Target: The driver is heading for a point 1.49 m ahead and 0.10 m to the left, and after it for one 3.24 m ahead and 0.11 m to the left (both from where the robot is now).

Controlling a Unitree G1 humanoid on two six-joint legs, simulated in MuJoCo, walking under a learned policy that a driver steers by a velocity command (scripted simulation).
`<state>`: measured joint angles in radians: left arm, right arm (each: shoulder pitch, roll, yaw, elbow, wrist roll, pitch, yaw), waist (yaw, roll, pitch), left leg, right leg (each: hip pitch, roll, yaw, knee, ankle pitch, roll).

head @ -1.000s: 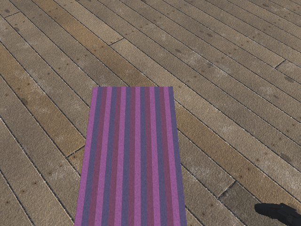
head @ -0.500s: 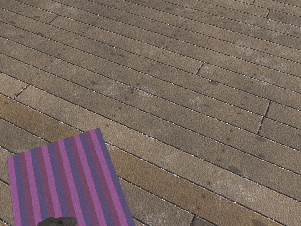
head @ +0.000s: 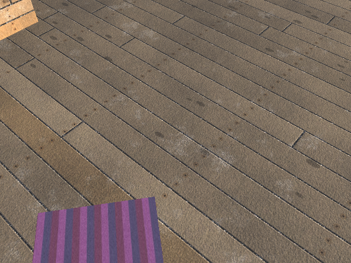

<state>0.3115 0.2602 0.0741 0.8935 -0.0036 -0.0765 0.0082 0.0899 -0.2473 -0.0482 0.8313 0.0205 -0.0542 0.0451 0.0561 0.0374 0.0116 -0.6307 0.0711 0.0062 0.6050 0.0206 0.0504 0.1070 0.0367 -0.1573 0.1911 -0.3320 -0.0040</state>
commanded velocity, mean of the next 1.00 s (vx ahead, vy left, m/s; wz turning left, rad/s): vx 0.50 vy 0.00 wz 0.20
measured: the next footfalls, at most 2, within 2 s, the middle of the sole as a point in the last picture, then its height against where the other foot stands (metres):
left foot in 0.06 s outside the picture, level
right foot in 0.60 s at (204, 245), level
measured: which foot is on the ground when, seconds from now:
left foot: up 0.00-0.04, down 0.06-0.62, up 0.64-1.00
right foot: down 0.00-0.08, up 0.10-0.58, down 0.60-1.00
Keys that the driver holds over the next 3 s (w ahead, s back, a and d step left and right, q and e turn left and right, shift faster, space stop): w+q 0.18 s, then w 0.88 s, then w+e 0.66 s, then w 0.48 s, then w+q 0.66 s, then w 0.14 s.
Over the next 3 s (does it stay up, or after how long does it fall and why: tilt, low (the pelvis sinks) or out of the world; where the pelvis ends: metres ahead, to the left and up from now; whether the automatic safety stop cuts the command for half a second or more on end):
stays up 1.66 0.05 0.01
